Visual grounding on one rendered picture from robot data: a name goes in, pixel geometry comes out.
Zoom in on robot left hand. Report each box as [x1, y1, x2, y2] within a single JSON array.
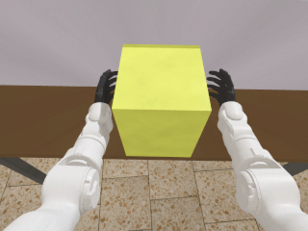
[[94, 69, 118, 105]]

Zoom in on robot right hand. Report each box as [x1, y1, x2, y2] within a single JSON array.
[[206, 68, 237, 107]]

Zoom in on carton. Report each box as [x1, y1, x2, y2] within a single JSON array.
[[112, 43, 212, 158]]

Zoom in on left robot upper arm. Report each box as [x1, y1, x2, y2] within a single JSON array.
[[3, 165, 100, 231]]

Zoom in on robot left forearm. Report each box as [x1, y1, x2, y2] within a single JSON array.
[[40, 102, 114, 203]]

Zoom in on robot right forearm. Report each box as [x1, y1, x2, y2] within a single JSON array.
[[218, 101, 301, 206]]

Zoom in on right robot upper arm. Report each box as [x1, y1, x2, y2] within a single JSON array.
[[236, 168, 308, 231]]

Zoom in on table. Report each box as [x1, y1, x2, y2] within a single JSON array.
[[0, 85, 308, 185]]

